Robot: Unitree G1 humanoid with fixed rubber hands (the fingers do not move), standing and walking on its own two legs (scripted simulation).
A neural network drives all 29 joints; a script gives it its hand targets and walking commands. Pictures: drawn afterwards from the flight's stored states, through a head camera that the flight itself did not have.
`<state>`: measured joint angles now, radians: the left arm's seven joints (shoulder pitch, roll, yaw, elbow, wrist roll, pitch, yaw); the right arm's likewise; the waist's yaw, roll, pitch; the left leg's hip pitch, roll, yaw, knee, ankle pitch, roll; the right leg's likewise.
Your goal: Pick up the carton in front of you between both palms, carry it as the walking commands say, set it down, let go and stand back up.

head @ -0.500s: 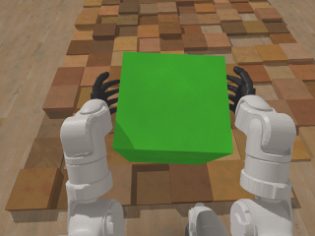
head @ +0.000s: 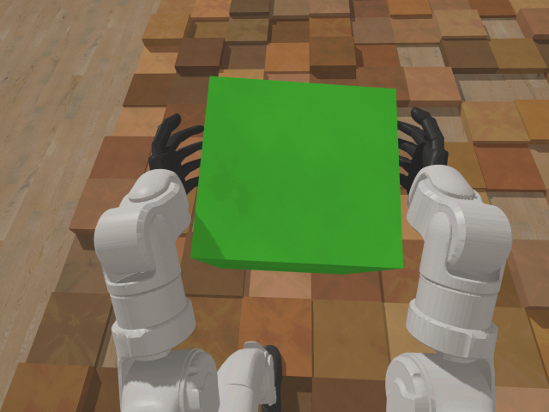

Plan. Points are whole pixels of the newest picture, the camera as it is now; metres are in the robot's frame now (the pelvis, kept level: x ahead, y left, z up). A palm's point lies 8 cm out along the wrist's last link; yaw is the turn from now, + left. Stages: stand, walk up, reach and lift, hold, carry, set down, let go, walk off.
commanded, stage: carry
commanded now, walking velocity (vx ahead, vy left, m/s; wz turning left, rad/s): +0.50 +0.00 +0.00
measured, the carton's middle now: (290, 196) +0.38 +0.02 +0.05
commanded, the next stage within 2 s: none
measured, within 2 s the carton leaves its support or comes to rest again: neither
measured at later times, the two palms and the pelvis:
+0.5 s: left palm out of the picture +0.68 +0.14 +0.22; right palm out of the picture +0.71 -0.15 +0.21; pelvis +0.35 -0.03 +0.06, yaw +0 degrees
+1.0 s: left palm out of the picture +1.06 +0.14 +0.14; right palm out of the picture +1.03 -0.15 +0.14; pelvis +0.70 +0.02 +0.04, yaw -1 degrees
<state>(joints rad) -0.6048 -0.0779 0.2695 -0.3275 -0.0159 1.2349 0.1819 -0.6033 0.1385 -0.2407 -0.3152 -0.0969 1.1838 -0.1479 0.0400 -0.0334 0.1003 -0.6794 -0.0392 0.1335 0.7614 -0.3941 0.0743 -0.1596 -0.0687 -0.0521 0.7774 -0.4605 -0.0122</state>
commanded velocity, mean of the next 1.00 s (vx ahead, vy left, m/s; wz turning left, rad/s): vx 0.50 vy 0.00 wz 0.00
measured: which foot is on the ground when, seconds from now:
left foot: down 0.00-0.34, up 0.36-0.74, down 0.76-1.00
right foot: up 0.00-0.30, down 0.32-0.76, up 0.78-1.00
